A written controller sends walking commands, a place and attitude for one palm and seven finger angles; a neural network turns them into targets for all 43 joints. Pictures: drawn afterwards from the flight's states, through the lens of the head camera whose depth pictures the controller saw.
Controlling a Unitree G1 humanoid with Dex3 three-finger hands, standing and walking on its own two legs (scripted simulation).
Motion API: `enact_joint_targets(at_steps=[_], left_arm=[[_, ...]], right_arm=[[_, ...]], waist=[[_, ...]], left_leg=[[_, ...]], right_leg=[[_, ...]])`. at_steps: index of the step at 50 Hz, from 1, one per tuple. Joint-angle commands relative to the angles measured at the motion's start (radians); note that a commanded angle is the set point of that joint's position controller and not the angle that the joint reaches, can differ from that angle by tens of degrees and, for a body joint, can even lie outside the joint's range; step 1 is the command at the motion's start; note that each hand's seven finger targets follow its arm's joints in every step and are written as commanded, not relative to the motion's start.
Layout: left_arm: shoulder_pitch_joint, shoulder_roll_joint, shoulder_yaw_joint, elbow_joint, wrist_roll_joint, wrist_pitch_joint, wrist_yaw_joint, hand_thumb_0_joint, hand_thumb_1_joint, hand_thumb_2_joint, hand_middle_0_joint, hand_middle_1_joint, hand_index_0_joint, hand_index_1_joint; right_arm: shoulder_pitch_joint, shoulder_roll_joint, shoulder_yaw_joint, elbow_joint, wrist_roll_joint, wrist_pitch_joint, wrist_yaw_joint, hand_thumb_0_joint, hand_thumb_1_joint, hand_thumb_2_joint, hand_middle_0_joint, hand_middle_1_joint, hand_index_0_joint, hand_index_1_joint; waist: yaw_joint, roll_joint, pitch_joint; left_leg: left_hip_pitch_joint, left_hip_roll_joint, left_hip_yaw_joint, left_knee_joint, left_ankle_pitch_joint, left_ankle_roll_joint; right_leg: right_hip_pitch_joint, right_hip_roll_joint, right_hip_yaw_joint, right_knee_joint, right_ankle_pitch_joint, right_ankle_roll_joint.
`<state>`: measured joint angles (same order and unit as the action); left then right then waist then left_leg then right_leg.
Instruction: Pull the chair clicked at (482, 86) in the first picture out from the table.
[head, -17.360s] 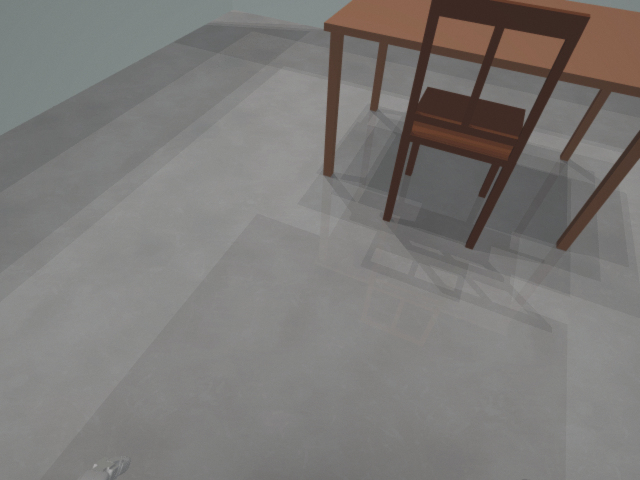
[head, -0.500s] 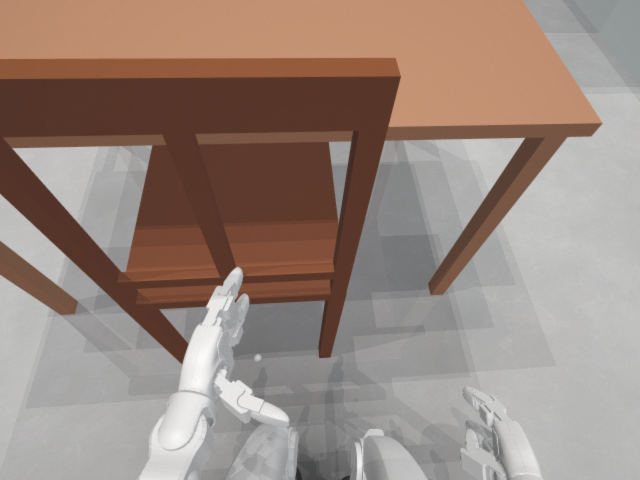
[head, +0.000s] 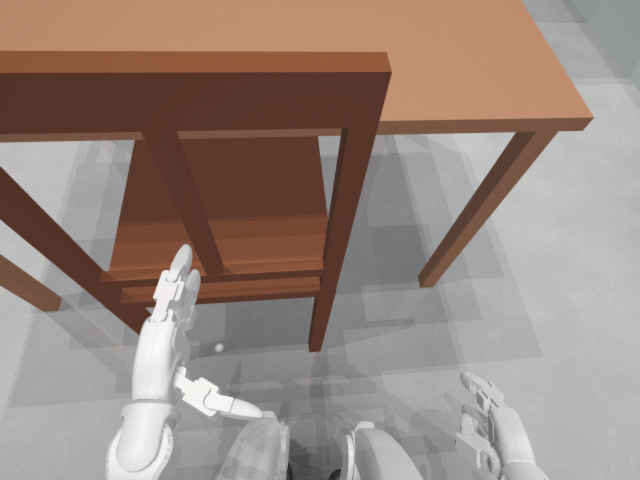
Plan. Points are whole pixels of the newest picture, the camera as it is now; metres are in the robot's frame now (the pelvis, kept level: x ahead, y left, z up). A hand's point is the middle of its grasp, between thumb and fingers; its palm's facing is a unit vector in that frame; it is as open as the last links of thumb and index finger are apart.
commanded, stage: push the fingers through the gap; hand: left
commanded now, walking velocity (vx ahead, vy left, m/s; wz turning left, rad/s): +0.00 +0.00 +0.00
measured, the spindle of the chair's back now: (193, 216) +0.42 +0.18 +0.04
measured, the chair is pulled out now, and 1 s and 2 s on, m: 0.00 -0.01 -0.01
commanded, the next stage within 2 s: hook a spindle and tug to test in 1.54 s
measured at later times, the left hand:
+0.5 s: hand (175, 286) +0.33 +0.18 +0.03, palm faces +0.21 -0.98 -0.03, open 16.8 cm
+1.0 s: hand (213, 264) +0.37 +0.15 +0.01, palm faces +0.09 -1.00 -0.01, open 16.9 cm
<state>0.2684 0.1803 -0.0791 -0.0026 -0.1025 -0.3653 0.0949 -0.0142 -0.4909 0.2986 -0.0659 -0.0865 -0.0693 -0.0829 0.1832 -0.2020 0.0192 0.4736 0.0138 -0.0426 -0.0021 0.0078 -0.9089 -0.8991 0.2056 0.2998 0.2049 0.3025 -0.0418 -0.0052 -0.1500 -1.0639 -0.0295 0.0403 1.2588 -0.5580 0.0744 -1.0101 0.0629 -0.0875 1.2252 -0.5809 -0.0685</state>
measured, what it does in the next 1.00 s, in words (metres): stands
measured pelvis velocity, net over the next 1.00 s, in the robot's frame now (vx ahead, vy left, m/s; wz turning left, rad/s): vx -0.01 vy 0.01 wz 0.00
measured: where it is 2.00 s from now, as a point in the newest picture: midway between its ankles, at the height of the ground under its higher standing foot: outside the picture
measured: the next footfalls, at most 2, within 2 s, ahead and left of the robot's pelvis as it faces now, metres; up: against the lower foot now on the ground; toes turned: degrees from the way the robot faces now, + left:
none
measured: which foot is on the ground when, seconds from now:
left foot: down 0.00-1.00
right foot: down 0.00-1.00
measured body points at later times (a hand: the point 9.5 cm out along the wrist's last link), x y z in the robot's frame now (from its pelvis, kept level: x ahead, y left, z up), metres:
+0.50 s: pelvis -0.01 +0.00 +0.00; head +0.10 +0.02 +0.43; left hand +0.31 +0.24 +0.04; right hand +0.15 -0.24 -0.11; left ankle +0.02 +0.07 -0.63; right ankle +0.00 -0.09 -0.63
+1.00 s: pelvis -0.01 +0.01 +0.00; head +0.11 +0.03 +0.43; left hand +0.36 +0.21 +0.01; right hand +0.13 -0.24 -0.11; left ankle +0.02 +0.07 -0.63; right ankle +0.00 -0.09 -0.63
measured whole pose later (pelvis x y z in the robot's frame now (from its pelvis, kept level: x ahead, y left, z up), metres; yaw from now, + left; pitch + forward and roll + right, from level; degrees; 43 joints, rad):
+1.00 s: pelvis -0.01 +0.01 +0.00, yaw +0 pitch +23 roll -4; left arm -0.27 0.18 0.09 0.55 -0.12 -0.45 0.06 -0.01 -0.50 0.30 -0.05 -0.08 -0.06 -0.08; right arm 0.20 -0.25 0.03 0.59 -0.01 0.00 0.03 0.01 -0.91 -0.90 0.21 0.30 0.21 0.30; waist -0.07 0.04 -0.17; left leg -1.13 -0.03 0.03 1.26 -0.53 0.09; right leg -1.07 0.06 -0.10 1.21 -0.55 -0.05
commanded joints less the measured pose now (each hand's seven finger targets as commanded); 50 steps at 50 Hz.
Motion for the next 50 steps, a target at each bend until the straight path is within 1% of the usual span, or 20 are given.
enact_joint_targets(at_steps=[1, 2, 4, 7, 9, 12, 13, 15, 17, 18, 20, 22, 25, 27, 31, 32, 35, 40, 45, 50], left_arm=[[-0.182, 0.021, 0.159, -0.189, -0.038, -0.186, 0.126, 0.0, -0.5, 0.3, -0.06, -0.08, -0.06, -0.08], [-0.159, -0.072, 0.077, -0.001, -0.038, -0.169, 0.088, 0.0, -0.5, 0.3, -0.06, -0.08, -0.06, -0.08], [-0.203, -0.152, -0.052, 0.153, -0.043, -0.121, -0.042, 0.0, -0.5, 0.3, -0.06, -0.08, -0.06, -0.08], [-0.265, -0.139, -0.113, 0.228, -0.076, -0.008, -0.226, 0.0, -0.5, 0.3, -0.06, -0.08, -0.06, -0.08], [-0.325, -0.011, -0.008, 0.197, -0.078, 0.025, -0.258, 0.0, -0.5, 0.3, -0.06, -0.08, -0.06, -0.08], [-0.482, 0.286, 0.318, -0.113, -0.079, -0.078, -0.125, 0.0, -0.5, 0.3, -0.06, -0.08, -0.06, -0.08], [-0.483, 0.317, 0.376, -0.249, -0.08, -0.137, -0.057, 0.0, -0.5, 0.3, -0.06, -0.08, -0.06, -0.08], [-0.379, 0.267, 0.339, -0.271, -0.069, -0.164, 0.023, 0.0, -0.5, 0.3, -0.06, -0.08, -0.06, -0.08], [-0.391, 0.2, 0.309, -0.203, -0.066, -0.182, 0.072, 0.0, -0.5, 0.3, -0.06, -0.08, -0.06, -0.08], [-0.402, 0.128, 0.276, -0.099, -0.062, -0.206, 0.094, 0.0, -0.5, 0.3, -0.06, -0.08, -0.06, -0.08], [-0.437, 0.038, 0.174, 0.101, -0.04, -0.203, 0.064, 0.0, -0.5, 0.3, -0.06, -0.08, -0.06, -0.08], [-0.507, -0.003, 0.103, 0.196, -0.037, -0.197, -0.004, 0.0, -0.5, 0.3, -0.06, -0.08, -0.06, -0.08], [-0.559, -0.007, 0.038, 0.247, -0.038, -0.144, -0.115, 0.0, -0.5, 0.3, -0.06, -0.08, -0.06, -0.08], [-0.594, 0.035, 0.068, 0.225, -0.052, -0.107, -0.149, 0.0, -0.5, 0.3, -0.06, -0.08, -0.06, -0.08], [-0.63, 0.153, 0.227, 0.085, -0.069, -0.119, -0.065, 0.0, -0.5, 0.3, -0.06, -0.08, -0.06, -0.08], [-0.631, 0.185, 0.267, 0.1, -0.06, -0.132, -0.024, 0.0, -0.5, 0.3, -0.06, -0.08, -0.06, -0.08], [-0.643, 0.099, 0.201, 0.203, -0.013, -0.159, 0.018, 0.0, -0.5, 0.3, -0.06, -0.08, -0.06, -0.08], [-0.725, 0.052, 0.153, 0.385, -0.007, -0.148, -0.023, 0.0, -0.5, 0.3, -0.06, -0.08, -0.06, -0.08], [-0.796, 0.115, 0.212, 0.327, -0.027, -0.154, -0.041, 0.0, -0.5, 0.3, -0.06, -0.08, -0.06, -0.08], [-0.901, 0.152, 0.244, 0.291, -0.014, -0.209, 0.006, 0.0, -0.5, 0.3, -0.06, -0.08, -0.06, -0.08]], right_arm=[[0.0, -0.109, -0.031, -0.055, -0.022, -0.043, 0.023, 0.0, -0.9, -0.9, 0.2, 0.3, 0.2, 0.3], [-0.003, -0.128, -0.027, -0.032, -0.024, -0.051, 0.033, 0.0, -0.9, -0.9, 0.2, 0.3, 0.2, 0.3], [-0.01, -0.173, -0.036, -0.03, -0.01, -0.058, 0.038, 0.0, -0.9, -0.9, 0.2, 0.3, 0.2, 0.3], [0.0, -0.213, -0.042, -0.073, 0.04, -0.061, 0.008, 0.0, -0.9, -0.9, 0.2, 0.3, 0.2, 0.3], [0.028, -0.223, -0.046, -0.078, 0.04, -0.053, -0.01, 0.0, -0.9, -0.9, 0.2, 0.3, 0.2, 0.3], [0.018, -0.2, -0.05, -0.078, -0.002, -0.056, -0.028, 0.0, -0.9, -0.9, 0.2, 0.3, 0.2, 0.3], [0.019, -0.171, -0.045, -0.086, -0.014, -0.062, -0.023, 0.0, -0.9, -0.9, 0.2, 0.3, 0.2, 0.3], [0.03, -0.142, -0.031, -0.078, -0.014, -0.061, -0.003, 0.0, -0.9, -0.9, 0.2, 0.3, 0.2, 0.3], [0.021, -0.136, -0.034, -0.053, -0.026, -0.055, 0.009, 0.0, -0.9, -0.9, 0.2, 0.3, 0.2, 0.3], [0.013, -0.128, -0.035, -0.026, -0.032, -0.058, 0.018, 0.0, -0.9, -0.9, 0.2, 0.3, 0.2, 0.3], [0.004, -0.16, -0.036, 0.001, -0.033, -0.061, 0.036, 0.0, -0.9, -0.9, 0.2, 0.3, 0.2, 0.3], [0.001, -0.181, -0.04, 0.01, -0.029, -0.064, 0.035, 0.0, -0.9, -0.9, 0.2, 0.3, 0.2, 0.3], [0.02, -0.215, -0.052, -0.006, -0.01, -0.056, 0.021, 0.0, -0.9, -0.9, 0.2, 0.3, 0.2, 0.3], [0.035, -0.226, -0.055, -0.016, -0.002, -0.048, 0.01, 0.0, -0.9, -0.9, 0.2, 0.3, 0.2, 0.3], [0.035, -0.212, -0.056, -0.021, -0.013, -0.038, 0.003, 0.0, -0.9, -0.9, 0.2, 0.3, 0.2, 0.3], [0.044, -0.21, -0.054, -0.014, -0.022, -0.032, 0.006, 0.0, -0.9, -0.9, 0.2, 0.3, 0.2, 0.3], [0.045, -0.19, -0.05, 0.007, -0.031, -0.024, 0.023, 0.0, -0.9, -0.9, 0.2, 0.3, 0.2, 0.3], [0.046, -0.207, -0.049, 0.02, -0.025, -0.008, 0.029, 0.0, -0.9, -0.9, 0.2, 0.3, 0.2, 0.3], [0.056, -0.212, -0.054, 0.007, -0.022, 0.004, 0.025, 0.0, -0.9, -0.9, 0.2, 0.3, 0.2, 0.3], [0.067, -0.203, -0.054, 0.032, -0.033, 0.004, 0.028, 0.0, -0.9, -0.9, 0.2, 0.3, 0.2, 0.3]], waist=[[-0.007, 0.082, -0.31], [-0.063, -0.015, -0.226], [-0.095, -0.109, -0.159], [-0.074, -0.104, -0.178], [-0.047, -0.054, -0.261], [0.053, 0.086, -0.469], [0.098, 0.19, -0.546], [0.092, 0.24, -0.542], [0.048, 0.159, -0.485], [0.02, 0.098, -0.393], [-0.045, 0.03, -0.286], [-0.072, 0.013, -0.256], [-0.067, 0.015, -0.314], [-0.048, 0.056, -0.374], [0.021, 0.123, -0.503], [0.02, 0.099, -0.502], [-0.017, 0.027, -0.409], [-0.051, 0.001, -0.313], [-0.021, 0.086, -0.433], [-0.034, 0.112, -0.466]], left_leg=[[0.297, 0.044, -0.143, -0.142, 0.428, -0.077], [0.213, 0.047, -0.149, -0.125, 0.347, -0.057], [0.116, 0.049, -0.155, -0.126, 0.182, -0.041], [0.146, 0.033, -0.148, -0.182, 0.108, -0.028], [0.178, 0.031, -0.14, -0.187, 0.144, -0.026], [0.261, 0.031, -0.113, -0.161, 0.322, -0.041], [0.343, 0.027, -0.11, -0.17, 0.424, -0.057], [0.431, 0.026, -0.112, -0.196, 0.543, -0.093], [0.375, 0.033, -0.116, -0.17, 0.541, -0.082], [0.313, 0.038, -0.121, -0.15, 0.492, -0.074], [0.2, 0.044, -0.135, -0.12, 0.336, -0.054], [0.159, 0.039, -0.134, -0.12, 0.24, -0.042], [0.207, 0.044, -0.148, -0.155, 0.18, -0.04], [0.281, 0.046, -0.157, -0.178, 0.233, -0.046], [0.413, 0.047, -0.161, -0.191, 0.423, -0.074], [0.393, 0.045, -0.157, -0.181, 0.448, -0.074], [0.308, 0.047, -0.148, -0.154, 0.397, -0.062], [0.229, 0.044, -0.152, -0.162, 0.245, -0.052], [0.329, 0.045, -0.153, -0.171, 0.333, -0.066], [0.373, 0.053, -0.165, -0.154, 0.41, -0.08]], right_leg=[[0.083, -0.024, 0.071, -0.153, 0.345, 0.03], [0.051, -0.026, 0.063, -0.171, 0.308, 0.039], [0.023, -0.029, 0.061, -0.199, 0.192, 0.049], [0.109, -0.045, 0.106, -0.28, 0.109, 0.05], [0.143, -0.051, 0.098, -0.267, 0.142, 0.043], [0.223, -0.04, 0.102, -0.187, 0.296, 0.029], [0.245, -0.042, 0.106, -0.167, 0.366, 0.02], [0.246, -0.039, 0.09, -0.152, 0.439, 0.008], [0.202, -0.033, 0.084, -0.148, 0.445, 0.018], [0.153, -0.029, 0.078, -0.146, 0.418, 0.026], [0.072, -0.029, 0.071, -0.15, 0.304, 0.037], [0.056, -0.034, 0.081, -0.176, 0.227, 0.037], [0.059, -0.041, 0.086, -0.206, 0.164, 0.04], [0.073, -0.039, 0.076, -0.205, 0.198, 0.034], [0.114, -0.037, 0.059, -0.171, 0.314, 0.028], [0.117, -0.034, 0.057, -0.16, 0.337, 0.03], [0.09, -0.033, 0.059, -0.152, 0.321, 0.037], [0.04, -0.035, 0.063, -0.181, 0.212, 0.036], [0.064, -0.034, 0.065, -0.17, 0.269, 0.03], [0.044, -0.029, 0.062, -0.145, 0.31, 0.031]])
